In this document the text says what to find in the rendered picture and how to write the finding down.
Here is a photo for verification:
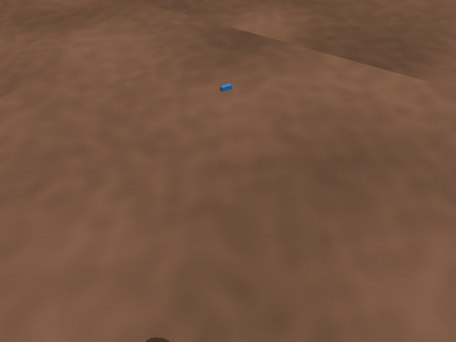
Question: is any small box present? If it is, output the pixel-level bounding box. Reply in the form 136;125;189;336
220;83;232;92

